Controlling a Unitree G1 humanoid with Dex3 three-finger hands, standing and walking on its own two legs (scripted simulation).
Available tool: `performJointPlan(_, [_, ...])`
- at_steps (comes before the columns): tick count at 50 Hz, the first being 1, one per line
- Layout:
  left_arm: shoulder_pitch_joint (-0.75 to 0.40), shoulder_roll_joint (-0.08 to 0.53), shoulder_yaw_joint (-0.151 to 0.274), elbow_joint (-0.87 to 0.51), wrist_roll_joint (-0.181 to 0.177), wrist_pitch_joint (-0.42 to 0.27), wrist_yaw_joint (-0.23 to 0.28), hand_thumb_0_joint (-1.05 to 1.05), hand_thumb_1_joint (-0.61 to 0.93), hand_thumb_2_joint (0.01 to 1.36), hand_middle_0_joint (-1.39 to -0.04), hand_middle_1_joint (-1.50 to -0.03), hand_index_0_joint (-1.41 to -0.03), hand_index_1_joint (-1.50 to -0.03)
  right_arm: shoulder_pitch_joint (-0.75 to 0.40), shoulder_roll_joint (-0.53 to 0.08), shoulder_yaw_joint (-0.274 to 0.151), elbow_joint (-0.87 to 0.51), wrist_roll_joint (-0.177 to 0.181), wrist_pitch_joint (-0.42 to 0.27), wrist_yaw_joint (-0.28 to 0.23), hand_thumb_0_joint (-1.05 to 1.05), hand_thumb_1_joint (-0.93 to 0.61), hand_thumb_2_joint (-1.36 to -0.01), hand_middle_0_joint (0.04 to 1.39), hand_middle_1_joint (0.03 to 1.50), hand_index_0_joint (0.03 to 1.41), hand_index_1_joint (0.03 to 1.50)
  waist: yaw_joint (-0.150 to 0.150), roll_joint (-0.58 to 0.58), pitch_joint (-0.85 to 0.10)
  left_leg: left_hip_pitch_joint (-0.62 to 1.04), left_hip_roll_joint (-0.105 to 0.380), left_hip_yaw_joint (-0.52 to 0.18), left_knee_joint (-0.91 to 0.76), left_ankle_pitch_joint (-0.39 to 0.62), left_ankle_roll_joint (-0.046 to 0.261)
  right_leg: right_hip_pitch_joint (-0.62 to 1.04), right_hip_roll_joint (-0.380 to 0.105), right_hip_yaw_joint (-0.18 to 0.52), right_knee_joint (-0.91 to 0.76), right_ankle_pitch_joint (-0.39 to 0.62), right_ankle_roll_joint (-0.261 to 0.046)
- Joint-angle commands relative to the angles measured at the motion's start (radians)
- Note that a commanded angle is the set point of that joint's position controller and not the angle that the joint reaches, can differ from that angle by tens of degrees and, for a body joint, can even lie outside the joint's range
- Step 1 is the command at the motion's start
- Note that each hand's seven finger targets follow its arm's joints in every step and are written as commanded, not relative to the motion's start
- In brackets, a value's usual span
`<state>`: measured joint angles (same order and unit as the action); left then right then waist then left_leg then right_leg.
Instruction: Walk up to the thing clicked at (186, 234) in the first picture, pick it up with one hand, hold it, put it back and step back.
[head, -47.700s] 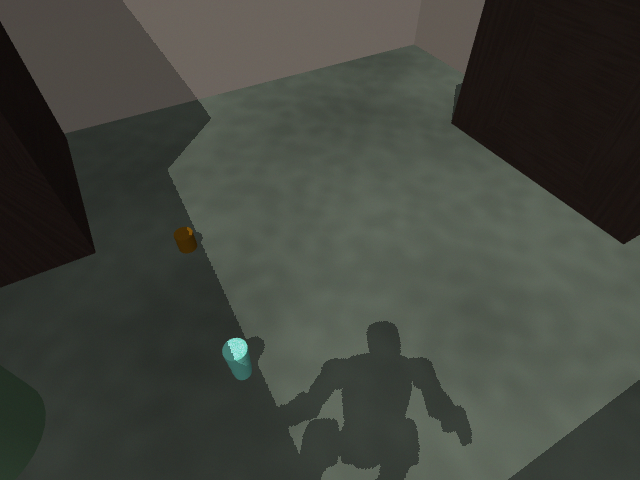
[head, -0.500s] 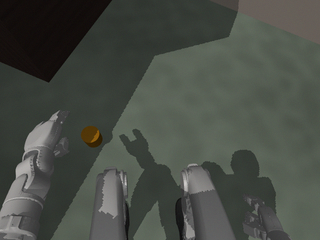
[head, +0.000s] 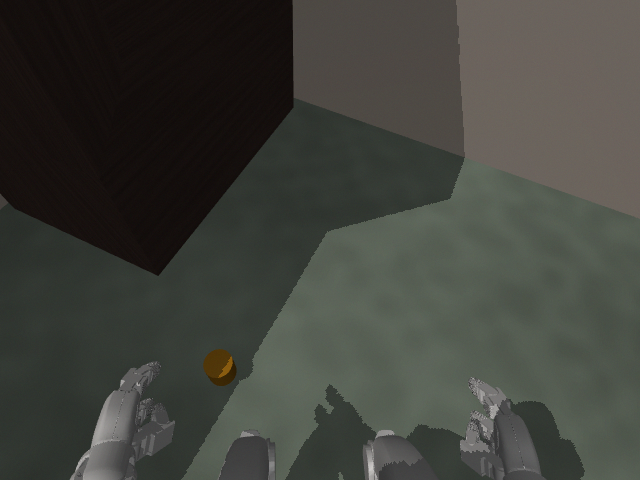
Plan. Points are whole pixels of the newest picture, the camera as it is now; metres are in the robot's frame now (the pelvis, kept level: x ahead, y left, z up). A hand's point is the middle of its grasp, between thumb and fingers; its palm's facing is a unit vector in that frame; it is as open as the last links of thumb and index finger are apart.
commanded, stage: home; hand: left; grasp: from above
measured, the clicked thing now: (220, 367) +0.45 +0.23 -0.62
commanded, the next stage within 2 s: none
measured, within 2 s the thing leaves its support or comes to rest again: neither
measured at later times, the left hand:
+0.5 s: hand (149, 454) +0.18 +0.18 +0.01, palm faces +0.07 -0.98 -0.20, open 7.4 cm
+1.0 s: hand (150, 451) +0.19 +0.18 +0.01, palm faces +0.06 -0.98 -0.20, open 7.4 cm
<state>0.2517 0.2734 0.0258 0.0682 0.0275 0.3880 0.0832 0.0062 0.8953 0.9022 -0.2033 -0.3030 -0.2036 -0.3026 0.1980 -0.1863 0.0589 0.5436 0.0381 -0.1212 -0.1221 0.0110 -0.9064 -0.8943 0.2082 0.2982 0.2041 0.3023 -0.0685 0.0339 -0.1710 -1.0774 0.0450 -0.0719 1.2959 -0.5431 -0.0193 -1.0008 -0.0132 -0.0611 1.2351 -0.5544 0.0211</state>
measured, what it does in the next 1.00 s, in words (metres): rises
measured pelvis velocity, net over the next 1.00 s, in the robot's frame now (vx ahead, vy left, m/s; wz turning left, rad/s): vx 0.03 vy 0.00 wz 0.02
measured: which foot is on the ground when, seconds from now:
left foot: down 0.00-1.00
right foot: down 0.00-1.00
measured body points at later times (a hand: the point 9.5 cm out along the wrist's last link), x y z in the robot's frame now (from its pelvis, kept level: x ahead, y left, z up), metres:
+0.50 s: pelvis +0.03 +0.00 +0.06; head +0.04 +0.00 +0.51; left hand +0.18 +0.23 +0.02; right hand +0.21 -0.24 +0.00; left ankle +0.04 +0.12 -0.62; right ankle +0.02 -0.14 -0.62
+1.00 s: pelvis +0.03 +0.00 +0.06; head +0.04 +0.01 +0.51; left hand +0.18 +0.23 +0.03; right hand +0.19 -0.24 -0.01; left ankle +0.04 +0.12 -0.62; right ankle +0.02 -0.14 -0.62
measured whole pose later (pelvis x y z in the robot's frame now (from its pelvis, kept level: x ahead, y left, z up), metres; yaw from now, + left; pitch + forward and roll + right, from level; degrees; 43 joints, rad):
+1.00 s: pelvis +0.03 +0.00 +0.06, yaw +1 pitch +9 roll -3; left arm 0.49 0.23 0.03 -0.12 -0.04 0.46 0.02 0.01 0.90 0.90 -0.20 -0.30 -0.20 -0.30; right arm 0.29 -0.21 0.03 0.55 0.01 -0.23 -0.18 0.02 -0.90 -0.89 0.21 0.30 0.20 0.30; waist -0.05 0.04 -0.16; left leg -0.70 0.04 -0.06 1.01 -0.48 -0.02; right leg -0.62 -0.02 -0.06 0.94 -0.48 0.02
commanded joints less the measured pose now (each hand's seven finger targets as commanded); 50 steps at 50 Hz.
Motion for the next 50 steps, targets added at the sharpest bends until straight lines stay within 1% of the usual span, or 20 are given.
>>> performJointPlan(1, [0.064, 0.074, 0.070, -0.273, -0.062, -0.003, 0.010, 0.000, 0.900, 0.900, -0.200, -0.300, -0.200, -0.300, 0.019, -0.139, -0.056, -0.150, -0.006, -0.077, -0.047, 0.000, -0.901, -0.899, 0.200, 0.299, 0.200, 0.299, -0.001, 0.067, -0.233, 0.370, -0.030, 0.015, -0.301, 0.264, 0.025, 0.273, 0.037, 0.007, -0.291, 0.277, -0.031])
performJointPlan(3, [0.122, 0.070, 0.085, -0.308, -0.081, 0.013, 0.006, 0.000, 0.900, 0.900, -0.200, -0.300, -0.200, -0.300, 0.034, -0.133, -0.056, -0.160, -0.007, -0.086, -0.057, 0.000, -0.900, -0.900, 0.200, 0.300, 0.200, 0.300, 0.012, 0.050, -0.213, 0.403, -0.034, 0.024, -0.330, 0.311, 0.027, 0.327, 0.038, 0.001, -0.333, 0.318, -0.027])
performJointPlan(5, [0.167, 0.055, 0.076, -0.350, -0.092, 0.027, 0.000, 0.000, 0.900, 0.900, -0.200, -0.300, -0.200, -0.300, 0.032, -0.129, -0.053, -0.177, -0.007, -0.096, -0.067, 0.000, -0.900, -0.900, 0.200, 0.300, 0.200, 0.300, 0.013, 0.036, -0.182, 0.420, -0.039, 0.030, -0.355, 0.324, 0.030, 0.363, 0.037, -0.001, -0.371, 0.337, -0.025])
performJointPlan(6, [0.182, 0.054, 0.085, -0.364, -0.096, 0.030, -0.003, 0.000, 0.900, 0.900, -0.200, -0.300, -0.200, -0.300, 0.038, -0.131, -0.054, -0.176, -0.009, -0.102, -0.069, 0.000, -0.901, -0.900, 0.200, 0.300, 0.200, 0.300, 0.017, 0.031, -0.176, 0.435, -0.039, 0.033, -0.367, 0.332, 0.031, 0.373, 0.038, -0.003, -0.381, 0.343, -0.025])
performJointPlan(10, [0.246, 0.036, 0.068, -0.387, -0.091, 0.041, -0.023, 0.000, 0.900, 0.900, -0.200, -0.300, -0.200, -0.300, 0.050, -0.134, -0.064, -0.187, -0.016, -0.119, -0.076, 0.000, -0.901, -0.900, 0.200, 0.300, 0.200, 0.300, 0.014, 0.016, -0.122, 0.468, -0.042, 0.035, -0.405, 0.342, 0.033, 0.394, 0.039, -0.012, -0.419, 0.347, -0.023])
performJointPlan(11, [0.246, 0.047, 0.075, -0.400, -0.089, 0.039, -0.028, 0.000, 0.900, 0.900, -0.200, -0.300, -0.200, -0.300, 0.045, -0.138, -0.068, -0.187, -0.018, -0.123, -0.075, 0.000, -0.900, -0.900, 0.200, 0.300, 0.200, 0.300, 0.020, 0.016, -0.108, 0.474, -0.041, 0.035, -0.417, 0.335, 0.033, 0.399, 0.041, -0.017, -0.429, 0.335, -0.023])
performJointPlan(13, [0.251, 0.037, 0.060, -0.400, -0.086, 0.039, -0.039, 0.000, 0.900, 0.900, -0.200, -0.300, -0.200, -0.300, 0.041, -0.142, -0.071, -0.187, -0.021, -0.132, -0.074, 0.000, -0.901, -0.900, 0.200, 0.300, 0.200, 0.300, 0.016, 0.009, -0.078, 0.481, -0.041, 0.036, -0.434, 0.319, 0.033, 0.394, 0.041, -0.023, -0.438, 0.317, -0.021])
performJointPlan(17, [0.225, 0.042, 0.060, -0.388, -0.077, 0.032, -0.052, 0.000, 0.900, 0.900, -0.200, -0.300, -0.200, -0.300, 0.030, -0.149, -0.074, -0.186, -0.028, -0.149, -0.073, 0.000, -0.900, -0.900, 0.200, 0.300, 0.200, 0.300, 0.014, 0.006, -0.028, 0.470, -0.046, 0.039, -0.452, 0.242, 0.035, 0.378, 0.037, -0.021, -0.461, 0.248, -0.016])
performJointPlan(20, [0.211, 0.045, 0.062, -0.393, -0.075, 0.025, -0.058, 0.000, 0.899, 0.899, -0.200, -0.299, -0.200, -0.299, 0.028, -0.155, -0.080, -0.184, -0.030, -0.160, -0.071, 0.000, -0.900, -0.900, 0.200, 0.300, 0.200, 0.300, 0.014, 0.023, -0.039, 0.487, -0.046, 0.037, -0.462, 0.227, 0.031, 0.373, 0.036, -0.019, -0.456, 0.233, -0.019])
performJointPlan(21, [0.212, 0.051, 0.071, -0.392, -0.074, 0.025, -0.059, 0.000, 0.900, 0.900, -0.200, -0.299, -0.200, -0.299, 0.024, -0.155, -0.078, -0.184, -0.030, -0.163, -0.070, 0.000, -0.900, -0.900, 0.200, 0.300, 0.200, 0.300, 0.021, 0.022, -0.029, 0.483, -0.046, 0.038, -0.463, 0.224, 0.031, 0.378, 0.035, -0.021, -0.460, 0.229, -0.018])
performJointPlan(24, [0.220, 0.051, 0.069, -0.395, -0.072, 0.020, -0.058, 0.000, 0.898, 0.899, -0.200, -0.299, -0.200, -0.299, 0.020, -0.154, -0.077, -0.180, -0.030, -0.170, -0.069, 0.000, -0.900, -0.900, 0.200, 0.300, 0.200, 0.300, 0.027, 0.026, -0.053, 0.492, -0.049, 0.040, -0.452, 0.260, 0.031, 0.396, 0.033, -0.018, -0.452, 0.265, -0.017])
performJointPlan(25, [0.223, 0.050, 0.068, -0.394, -0.071, 0.019, -0.058, 0.000, 0.899, 0.899, -0.200, -0.299, -0.200, -0.299, 0.025, -0.154, -0.078, -0.179, -0.033, -0.172, -0.069, 0.000, -0.900, -0.900, 0.200, 0.300, 0.200, 0.300, 0.020, 0.024, -0.069, 0.501, -0.049, 0.041, -0.446, 0.272, 0.031, 0.398, 0.033, -0.013, -0.448, 0.279, -0.017])
performJointPlan(29, [0.215, 0.054, 0.067, -0.391, -0.070, 0.016, -0.056, 0.000, 0.899, 0.899, -0.200, -0.299, -0.200, -0.299, 0.018, -0.155, -0.076, -0.173, -0.033, -0.174, -0.069, 0.000, -0.900, -0.900, 0.200, 0.300, 0.200, 0.300, 0.021, 0.024, -0.061, 0.498, -0.049, 0.038, -0.450, 0.253, 0.032, 0.396, 0.033, -0.012, -0.454, 0.264, -0.016])
performJointPlan(32, [0.226, 0.054, 0.069, -0.395, -0.069, 0.017, -0.053, 0.000, 0.899, 0.899, -0.200, -0.299, -0.200, -0.299, 0.014, -0.153, -0.075, -0.167, -0.034, -0.176, -0.071, 0.000, -0.900, -0.900, 0.200, 0.300, 0.200, 0.300, 0.028, 0.028, -0.072, 0.501, -0.048, 0.040, -0.447, 0.265, 0.031, 0.407, 0.033, -0.011, -0.450, 0.272, -0.016])
performJointPlan(35, [0.225, 0.055, 0.066, -0.394, -0.069, 0.014, -0.050, 0.000, 0.899, 0.900, -0.200, -0.300, -0.200, -0.300, 0.013, -0.154, -0.076, -0.166, -0.034, -0.177, -0.073, 0.000, -0.900, -0.900, 0.200, 0.300, 0.200, 0.300, 0.022, 0.013, -0.083, 0.503, -0.047, 0.035, -0.442, 0.288, 0.033, 0.410, 0.034, -0.013, -0.448, 0.297, -0.015])
performJointPlan(37, [0.229, 0.049, 0.062, -0.380, -0.071, 0.018, -0.051, 0.000, 0.899, 0.900, -0.200, -0.300, -0.200, -0.300, 0.014, -0.153, -0.072, -0.163, -0.032, -0.176, -0.075, 0.000, -0.900, -0.900, 0.200, 0.300, 0.200, 0.300, 0.024, 0.005, -0.065, 0.502, -0.045, 0.038, -0.444, 0.279, 0.034, 0.405, 0.033, -0.012, -0.451, 0.288, -0.015])
performJointPlan(39, [0.226, 0.053, 0.066, -0.386, -0.071, 0.016, -0.052, 0.000, 0.900, 0.900, -0.200, -0.300, -0.200, -0.300, 0.015, -0.153, -0.076, -0.160, -0.033, -0.175, -0.074, 0.000, -0.900, -0.900, 0.200, 0.300, 0.200, 0.300, 0.030, 0.026, -0.084, 0.506, -0.044, 0.031, -0.449, 0.290, 0.029, 0.410, 0.034, -0.014, -0.442, 0.290, -0.020])
performJointPlan(42, [0.225, 0.053, 0.064, -0.378, -0.074, 0.019, -0.051, 0.000, 0.900, 0.900, -0.200, -0.300, -0.200, -0.300, 0.009, -0.154, -0.072, -0.164, -0.031, -0.175, -0.074, 0.000, -0.900, -0.900, 0.200, 0.300, 0.200, 0.300, 0.034, 0.001, -0.052, 0.484, -0.046, 0.035, -0.454, 0.258, 0.032, 0.406, 0.035, -0.016, -0.456, 0.262, -0.017])
performJointPlan(47, [0.235, 0.055, 0.065, -0.379, -0.071, 0.021, -0.052, 0.000, 0.899, 0.900, -0.200, -0.299, -0.200, -0.299, 0.015, -0.154, -0.077, -0.158, -0.033, -0.177, -0.075, 0.000, -0.900, -0.900, 0.200, 0.300, 0.200, 0.300, 0.031, 0.012, -0.069, 0.500, -0.044, 0.036, -0.446, 0.296, 0.031, 0.412, 0.036, -0.015, -0.447, 0.298, -0.016])
performJointPlan(50, [0.220, 0.053, 0.059, -0.382, -0.073, 0.022, -0.056, 0.000, 0.899, 0.900, -0.200, -0.299, -0.200, -0.299, 0.017, -0.154, -0.076, -0.156, -0.032, -0.176, -0.075, 0.000, -0.900, -0.900, 0.200, 0.300, 0.200, 0.300, 0.032, 0.029, -0.057, 0.498, -0.042, 0.033, -0.456, 0.270, 0.029, 0.403, 0.037, -0.016, -0.447, 0.271, -0.019])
